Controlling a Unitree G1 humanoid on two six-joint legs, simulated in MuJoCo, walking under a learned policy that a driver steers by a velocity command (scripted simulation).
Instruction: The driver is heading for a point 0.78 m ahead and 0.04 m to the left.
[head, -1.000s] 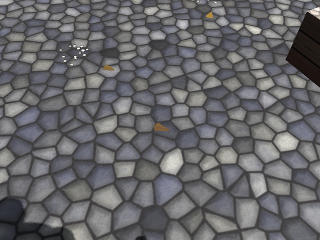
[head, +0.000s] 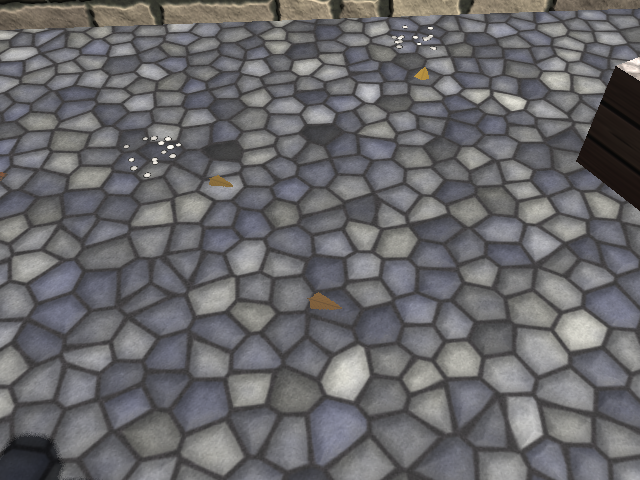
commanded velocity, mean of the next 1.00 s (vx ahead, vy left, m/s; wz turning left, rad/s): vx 0.21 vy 0.00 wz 0.00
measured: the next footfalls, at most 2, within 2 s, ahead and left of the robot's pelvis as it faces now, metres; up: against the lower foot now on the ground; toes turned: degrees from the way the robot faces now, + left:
left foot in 0.76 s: +0.37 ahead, +0.11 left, +0.00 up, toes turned +2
right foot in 1.12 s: +0.34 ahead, -0.11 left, +0.00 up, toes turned -1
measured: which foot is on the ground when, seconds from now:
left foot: down 0.00-0.42, up 0.44-0.74, down 0.76-1.00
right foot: down 0.00-0.78, up 0.80-1.00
